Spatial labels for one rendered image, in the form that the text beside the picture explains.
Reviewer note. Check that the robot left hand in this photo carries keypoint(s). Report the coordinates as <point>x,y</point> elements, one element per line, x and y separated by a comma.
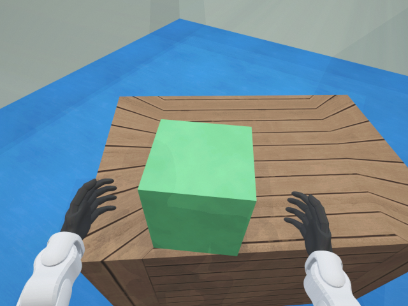
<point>83,209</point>

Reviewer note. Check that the robot right hand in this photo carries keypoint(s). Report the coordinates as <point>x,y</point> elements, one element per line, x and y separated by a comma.
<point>315,227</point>

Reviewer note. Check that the robot left forearm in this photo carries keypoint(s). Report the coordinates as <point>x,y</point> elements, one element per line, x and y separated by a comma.
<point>56,268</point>

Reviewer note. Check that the robot right forearm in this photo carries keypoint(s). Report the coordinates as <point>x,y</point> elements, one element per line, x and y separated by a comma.
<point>326,283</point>

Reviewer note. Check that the pedestal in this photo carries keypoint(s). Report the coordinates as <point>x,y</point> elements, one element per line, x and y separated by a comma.
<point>321,145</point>

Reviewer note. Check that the carton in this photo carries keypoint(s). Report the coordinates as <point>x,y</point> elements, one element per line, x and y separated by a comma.
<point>198,188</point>

